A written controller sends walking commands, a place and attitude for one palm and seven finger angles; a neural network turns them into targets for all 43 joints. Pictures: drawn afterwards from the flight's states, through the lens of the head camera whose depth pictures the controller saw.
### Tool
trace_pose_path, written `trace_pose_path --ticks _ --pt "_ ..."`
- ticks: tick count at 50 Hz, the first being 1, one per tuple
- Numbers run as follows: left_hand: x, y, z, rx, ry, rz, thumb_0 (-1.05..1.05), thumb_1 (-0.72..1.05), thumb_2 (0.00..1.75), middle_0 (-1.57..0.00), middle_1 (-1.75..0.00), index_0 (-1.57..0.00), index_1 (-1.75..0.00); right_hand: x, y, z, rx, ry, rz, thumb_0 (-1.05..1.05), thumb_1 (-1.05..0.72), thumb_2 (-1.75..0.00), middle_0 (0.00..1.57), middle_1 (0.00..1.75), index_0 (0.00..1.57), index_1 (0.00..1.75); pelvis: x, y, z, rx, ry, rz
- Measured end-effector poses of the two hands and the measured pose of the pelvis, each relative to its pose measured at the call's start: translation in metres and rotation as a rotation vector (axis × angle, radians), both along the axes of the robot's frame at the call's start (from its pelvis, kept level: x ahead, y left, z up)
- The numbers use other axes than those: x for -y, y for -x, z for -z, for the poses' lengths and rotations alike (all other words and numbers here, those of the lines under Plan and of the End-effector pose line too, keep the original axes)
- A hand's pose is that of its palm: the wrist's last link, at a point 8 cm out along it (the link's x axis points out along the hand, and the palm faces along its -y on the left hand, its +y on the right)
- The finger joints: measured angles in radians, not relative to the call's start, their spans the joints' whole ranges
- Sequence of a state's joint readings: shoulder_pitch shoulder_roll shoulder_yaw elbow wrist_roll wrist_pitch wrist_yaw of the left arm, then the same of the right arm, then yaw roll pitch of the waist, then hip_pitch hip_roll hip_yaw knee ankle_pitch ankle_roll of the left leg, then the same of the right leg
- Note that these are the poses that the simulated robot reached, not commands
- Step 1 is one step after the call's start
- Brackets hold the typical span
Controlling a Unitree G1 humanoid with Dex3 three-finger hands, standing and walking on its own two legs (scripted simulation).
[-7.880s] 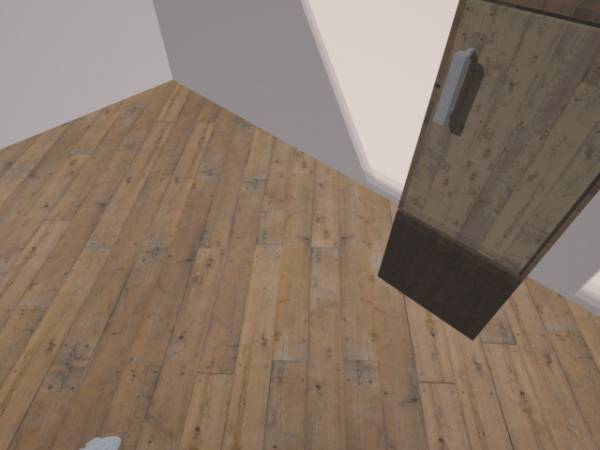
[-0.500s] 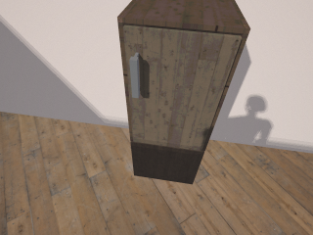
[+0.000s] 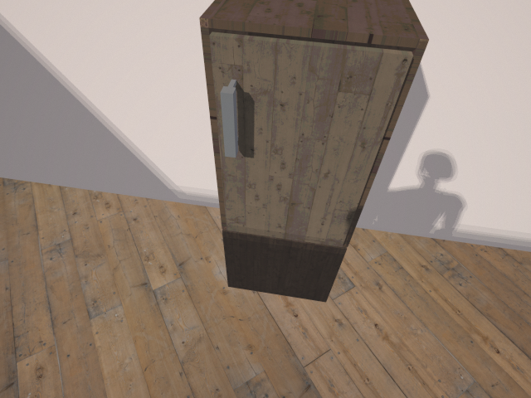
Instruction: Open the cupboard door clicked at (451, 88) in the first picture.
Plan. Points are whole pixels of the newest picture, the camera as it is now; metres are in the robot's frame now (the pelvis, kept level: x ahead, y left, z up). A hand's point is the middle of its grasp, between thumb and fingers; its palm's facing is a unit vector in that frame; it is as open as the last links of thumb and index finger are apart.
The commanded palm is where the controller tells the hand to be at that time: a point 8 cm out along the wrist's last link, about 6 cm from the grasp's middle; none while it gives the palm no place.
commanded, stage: look again from close up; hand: left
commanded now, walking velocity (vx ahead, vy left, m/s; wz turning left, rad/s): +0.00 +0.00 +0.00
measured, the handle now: (232, 119) +0.63 +0.12 +0.09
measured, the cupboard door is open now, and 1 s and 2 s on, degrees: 0 0 0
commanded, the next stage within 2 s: shuffle to correct the standing spot in 0.46 s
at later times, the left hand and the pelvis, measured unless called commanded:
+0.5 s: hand out of the picture -0.01 +0.14 -0.18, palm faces +0.05 -0.99 -0.14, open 7.4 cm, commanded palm none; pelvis +0.01 -0.01 +0.00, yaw +0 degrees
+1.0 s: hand out of the picture +0.01 +0.12 -0.17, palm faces +0.07 -0.98 -0.17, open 7.4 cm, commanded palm none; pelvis +0.07 -0.03 +0.00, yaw -2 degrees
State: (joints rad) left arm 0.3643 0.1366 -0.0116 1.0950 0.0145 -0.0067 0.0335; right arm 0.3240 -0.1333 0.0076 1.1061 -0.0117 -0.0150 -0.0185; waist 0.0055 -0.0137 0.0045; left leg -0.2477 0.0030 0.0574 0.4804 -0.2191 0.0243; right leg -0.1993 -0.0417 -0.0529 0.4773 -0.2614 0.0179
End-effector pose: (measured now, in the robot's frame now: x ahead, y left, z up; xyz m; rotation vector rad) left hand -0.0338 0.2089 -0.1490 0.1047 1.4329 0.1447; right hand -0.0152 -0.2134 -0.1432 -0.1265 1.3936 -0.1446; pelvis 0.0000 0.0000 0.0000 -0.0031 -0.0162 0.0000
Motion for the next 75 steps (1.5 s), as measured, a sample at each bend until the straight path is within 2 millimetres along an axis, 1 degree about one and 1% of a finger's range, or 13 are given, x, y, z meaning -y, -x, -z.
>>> trace_pose_path --ticks 12,31,37,42,45,47,54,57,60,64,68,71,75 --pt "0.013 -0.010 0.002 0.023 0.021 -0.005 0.01 0.91 0.90 -0.20 -0.29 -0.20 -0.30 -0.001 -0.001 0.001 -0.002 -0.005 0.009 0.01 -0.92 -0.89 0.20 0.30 0.20 0.30 0.003 -0.002 0.000 0.001 -0.001 0.002" --pt "0.014 -0.017 0.000 0.018 0.014 -0.006 0.01 0.91 0.90 -0.20 -0.29 -0.19 -0.30 0.002 -0.006 0.000 -0.010 -0.002 0.010 0.01 -0.92 -0.89 0.19 0.30 0.20 0.30 0.007 -0.008 -0.001 -0.004 -0.004 0.006" --pt "0.014 -0.018 0.001 -0.018 0.013 0.004 0.01 0.91 0.90 -0.20 -0.29 -0.19 -0.30 0.008 -0.008 0.005 -0.015 -0.010 0.043 0.00 -0.91 -0.89 0.20 0.30 0.20 0.30 0.012 -0.018 0.003 -0.017 -0.013 0.029" --pt "0.020 -0.028 -0.001 -0.030 -0.007 0.006 0.01 0.91 0.90 -0.19 -0.29 -0.19 -0.30 0.024 -0.016 0.013 -0.020 -0.014 0.067 0.00 -0.91 -0.89 0.20 0.30 0.20 0.30 0.025 -0.034 0.008 -0.029 -0.013 0.047" --pt "0.025 -0.035 -0.002 -0.020 -0.018 -0.015 0.01 0.91 0.90 -0.19 -0.29 -0.19 -0.30 0.034 -0.029 0.014 -0.029 -0.009 0.053 0.00 -0.91 -0.89 0.20 0.30 0.20 0.30 0.031 -0.046 0.009 -0.037 -0.005 0.040" --pt "0.029 -0.038 -0.003 -0.020 -0.019 -0.034 0.01 0.91 0.90 -0.19 -0.29 -0.19 -0.30 0.040 -0.047 0.011 -0.023 -0.001 0.032 0.00 -0.91 -0.89 0.20 0.30 0.20 0.30 0.032 -0.055 0.007 -0.039 -0.005 0.036" --pt "0.038 -0.044 0.002 -0.121 0.026 -0.032 0.00 0.91 0.90 -0.20 -0.29 -0.20 -0.30 0.043 -0.145 -0.002 0.145 0.054 -0.004 0.01 -0.92 -0.89 0.19 0.30 0.20 0.30 0.025 -0.089 0.007 -0.024 0.003 0.059" --pt "0.035 -0.059 0.012 -0.147 0.037 -0.010 0.01 0.91 0.90 -0.20 -0.29 -0.20 -0.30 0.037 -0.176 -0.005 0.215 0.070 0.004 0.00 -0.92 -0.89 0.19 0.30 0.20 0.30 0.022 -0.101 0.012 -0.015 -0.005 0.083" --pt "0.031 -0.086 0.013 -0.117 0.022 0.023 0.01 0.91 0.90 -0.20 -0.29 -0.20 -0.30 0.030 -0.191 -0.008 0.244 0.061 0.010 0.00 -0.92 -0.89 0.19 0.30 0.20 0.30 0.022 -0.101 0.009 -0.014 -0.017 0.102" --pt "0.023 -0.128 0.007 -0.011 -0.016 0.052 0.01 0.91 0.90 -0.20 -0.29 -0.20 -0.30 0.026 -0.189 -0.005 0.230 0.027 0.011 0.00 -0.91 -0.89 0.19 0.30 0.20 0.30 0.026 -0.092 0.005 -0.020 -0.012 0.096" --pt "0.018 -0.159 -0.003 0.097 -0.074 0.078 0.01 0.92 0.90 -0.20 -0.29 -0.20 -0.30 0.039 -0.177 0.001 0.224 0.010 0.033 -0.01 -0.92 -0.89 0.20 0.30 0.21 0.30 0.035 -0.081 0.006 -0.024 -0.013 0.091" --pt "0.020 -0.169 -0.008 0.168 -0.112 0.093 0.01 0.92 0.90 -0.20 -0.29 -0.19 -0.30 0.055 -0.162 0.012 0.207 -0.005 0.043 -0.01 -0.92 -0.89 0.20 0.30 0.21 0.30 0.047 -0.074 0.012 -0.026 -0.029 0.085" --pt "0.033 -0.164 -0.013 0.184 -0.116 0.112 0.01 0.92 0.90 -0.19 -0.29 -0.19 -0.30 0.072 -0.135 0.016 0.148 -0.009 0.071 -0.01 -0.92 -0.89 0.20 0.30 0.21 0.30 0.058 -0.070 0.011 -0.022 -0.023 0.074"
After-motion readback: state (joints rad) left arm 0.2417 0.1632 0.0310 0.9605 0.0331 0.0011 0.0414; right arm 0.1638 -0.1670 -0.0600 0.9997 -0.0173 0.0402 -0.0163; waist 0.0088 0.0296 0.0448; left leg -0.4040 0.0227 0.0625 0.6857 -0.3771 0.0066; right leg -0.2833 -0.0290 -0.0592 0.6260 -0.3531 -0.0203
